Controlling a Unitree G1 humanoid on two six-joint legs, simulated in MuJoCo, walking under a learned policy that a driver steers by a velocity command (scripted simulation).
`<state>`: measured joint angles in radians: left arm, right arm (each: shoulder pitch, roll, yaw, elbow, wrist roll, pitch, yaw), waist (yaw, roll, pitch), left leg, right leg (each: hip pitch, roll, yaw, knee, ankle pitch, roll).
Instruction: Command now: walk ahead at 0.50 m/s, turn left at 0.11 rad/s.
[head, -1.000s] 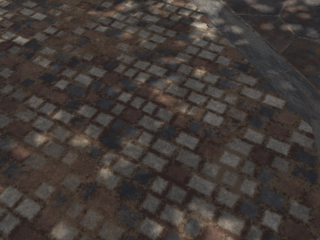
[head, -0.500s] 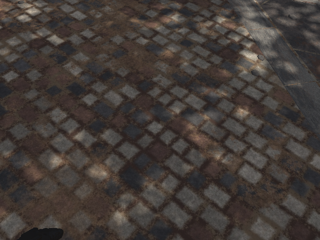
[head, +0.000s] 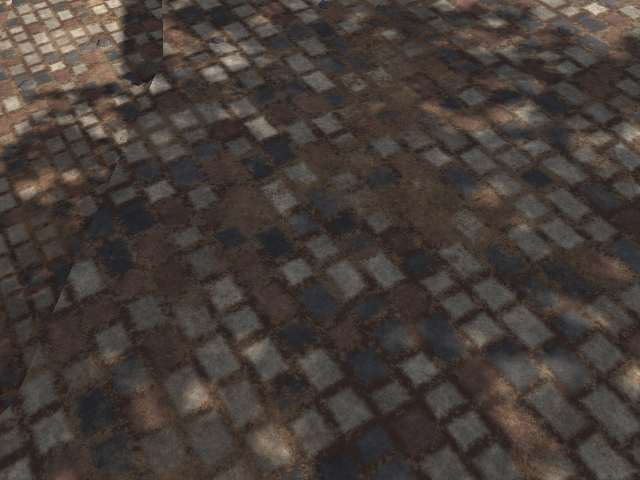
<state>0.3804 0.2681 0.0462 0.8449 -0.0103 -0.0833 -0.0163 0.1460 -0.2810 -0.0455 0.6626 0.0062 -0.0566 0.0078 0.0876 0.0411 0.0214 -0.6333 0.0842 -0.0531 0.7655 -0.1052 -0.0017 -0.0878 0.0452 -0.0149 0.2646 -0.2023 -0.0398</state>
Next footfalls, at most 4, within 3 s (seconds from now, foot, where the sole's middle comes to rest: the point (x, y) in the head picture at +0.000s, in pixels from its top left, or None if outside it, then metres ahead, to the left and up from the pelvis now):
0.18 left None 0.27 0.15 -0.78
0.70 right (430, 466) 0.52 -0.13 -0.78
1.20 left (394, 322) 0.86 -0.05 -0.78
1.68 right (488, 275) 1.02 -0.29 -0.78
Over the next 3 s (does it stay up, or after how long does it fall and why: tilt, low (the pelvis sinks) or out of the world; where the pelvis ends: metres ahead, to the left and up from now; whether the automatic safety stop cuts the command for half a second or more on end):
stays up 0.93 -0.14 -0.01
